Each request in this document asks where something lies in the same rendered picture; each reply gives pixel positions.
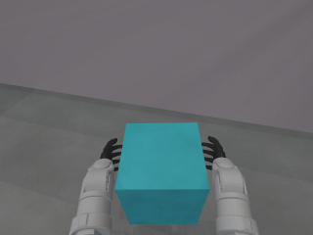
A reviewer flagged robot right hand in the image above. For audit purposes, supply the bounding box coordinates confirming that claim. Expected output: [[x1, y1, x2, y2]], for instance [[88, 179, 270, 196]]
[[201, 136, 226, 170]]

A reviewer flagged robot left hand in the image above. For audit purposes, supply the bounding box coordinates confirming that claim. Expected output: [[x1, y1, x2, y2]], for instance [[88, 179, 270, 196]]
[[100, 138, 122, 171]]

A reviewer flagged carton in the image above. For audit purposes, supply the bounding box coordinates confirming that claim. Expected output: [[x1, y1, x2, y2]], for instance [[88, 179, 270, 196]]
[[114, 122, 210, 224]]

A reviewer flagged robot right forearm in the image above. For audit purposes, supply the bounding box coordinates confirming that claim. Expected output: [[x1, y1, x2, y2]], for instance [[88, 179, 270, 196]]
[[211, 157, 260, 235]]

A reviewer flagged robot left forearm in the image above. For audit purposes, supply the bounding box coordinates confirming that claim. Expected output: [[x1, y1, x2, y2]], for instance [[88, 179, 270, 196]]
[[68, 159, 114, 235]]

